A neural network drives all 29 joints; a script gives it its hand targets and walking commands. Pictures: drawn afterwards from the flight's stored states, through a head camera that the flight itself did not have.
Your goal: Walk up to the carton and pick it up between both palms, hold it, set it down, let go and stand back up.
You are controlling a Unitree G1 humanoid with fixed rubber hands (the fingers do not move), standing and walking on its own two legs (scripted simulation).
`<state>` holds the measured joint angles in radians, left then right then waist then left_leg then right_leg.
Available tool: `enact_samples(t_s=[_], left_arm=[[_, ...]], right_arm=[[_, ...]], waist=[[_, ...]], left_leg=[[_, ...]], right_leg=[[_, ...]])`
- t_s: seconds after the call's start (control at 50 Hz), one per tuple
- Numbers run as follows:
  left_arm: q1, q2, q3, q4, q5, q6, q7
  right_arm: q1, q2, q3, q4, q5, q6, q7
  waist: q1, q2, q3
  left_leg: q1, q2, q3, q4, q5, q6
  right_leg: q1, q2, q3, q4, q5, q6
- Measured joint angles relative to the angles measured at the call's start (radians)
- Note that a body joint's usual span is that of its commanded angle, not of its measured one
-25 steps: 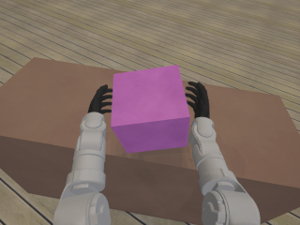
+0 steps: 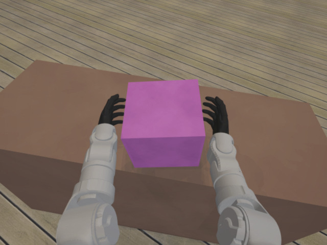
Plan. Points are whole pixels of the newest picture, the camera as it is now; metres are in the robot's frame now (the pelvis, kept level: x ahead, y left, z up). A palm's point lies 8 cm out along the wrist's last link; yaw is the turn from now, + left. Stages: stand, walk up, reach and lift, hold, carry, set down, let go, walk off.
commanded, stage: set down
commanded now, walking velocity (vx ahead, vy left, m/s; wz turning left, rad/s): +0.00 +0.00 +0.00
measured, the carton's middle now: (164, 125) +0.44 -0.01 +0.03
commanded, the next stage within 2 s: none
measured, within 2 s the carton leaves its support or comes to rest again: rests again in 1.36 s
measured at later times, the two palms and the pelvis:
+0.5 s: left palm (109, 127) +0.40 +0.14 +0.06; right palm (217, 134) +0.38 -0.15 +0.07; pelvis +0.00 +0.00 +0.00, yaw -1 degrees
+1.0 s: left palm (111, 129) +0.40 +0.13 +0.05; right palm (218, 137) +0.37 -0.15 +0.06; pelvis +0.00 +0.00 +0.00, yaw -1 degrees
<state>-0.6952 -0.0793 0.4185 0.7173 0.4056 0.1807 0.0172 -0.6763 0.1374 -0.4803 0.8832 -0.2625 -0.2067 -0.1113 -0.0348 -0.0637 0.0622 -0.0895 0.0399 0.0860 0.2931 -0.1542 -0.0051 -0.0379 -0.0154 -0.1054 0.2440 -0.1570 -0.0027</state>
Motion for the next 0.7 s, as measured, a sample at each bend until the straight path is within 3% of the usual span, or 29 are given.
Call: enact_samples(t_s=[0.24, 0.7], left_arm=[[-0.018, 0.007, 0.024, 0.053, -0.004, -0.046, 0.003], [-0.015, 0.006, 0.049, 0.131, -0.005, -0.163, 0.011]], right_arm=[[0.008, 0.024, -0.051, -0.021, -0.061, 0.011, 0.021], [0.02, 0.035, -0.09, -0.008, -0.115, -0.047, 0.013]], waist=[[0.003, 0.01, -0.021], [0.011, 0.02, -0.038]], left_leg=[[-0.046, 0.001, 0.009, 0.003, -0.001, 0.001], [-0.105, 0.007, 0.011, 0.008, 0.006, 0.0]], right_leg=[[-0.053, 0.0, 0.008, 0.008, -0.001, 0.001], [-0.112, 0.005, 0.01, 0.013, 0.007, -0.004]])
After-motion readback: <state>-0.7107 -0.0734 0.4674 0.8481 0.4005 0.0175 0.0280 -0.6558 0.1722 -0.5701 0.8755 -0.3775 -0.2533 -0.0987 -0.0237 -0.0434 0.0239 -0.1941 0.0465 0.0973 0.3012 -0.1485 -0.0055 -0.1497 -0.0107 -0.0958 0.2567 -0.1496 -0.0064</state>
